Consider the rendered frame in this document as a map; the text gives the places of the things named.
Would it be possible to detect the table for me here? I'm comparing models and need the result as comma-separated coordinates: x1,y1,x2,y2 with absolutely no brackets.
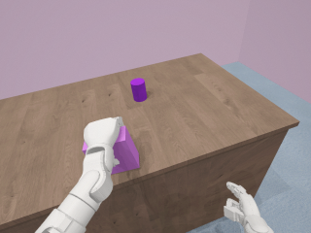
0,53,300,233

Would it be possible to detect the right robot forearm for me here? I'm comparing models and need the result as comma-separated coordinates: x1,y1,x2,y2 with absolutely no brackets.
243,215,274,233

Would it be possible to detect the robot left hand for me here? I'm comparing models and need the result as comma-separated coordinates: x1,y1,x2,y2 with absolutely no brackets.
84,116,124,167

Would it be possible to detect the robot right hand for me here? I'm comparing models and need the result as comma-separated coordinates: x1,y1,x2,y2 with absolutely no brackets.
224,182,260,227

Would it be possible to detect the left robot forearm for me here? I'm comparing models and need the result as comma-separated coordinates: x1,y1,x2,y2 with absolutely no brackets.
35,143,114,233

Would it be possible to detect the sponge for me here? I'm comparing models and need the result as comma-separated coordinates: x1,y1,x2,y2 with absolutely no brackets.
82,126,140,175

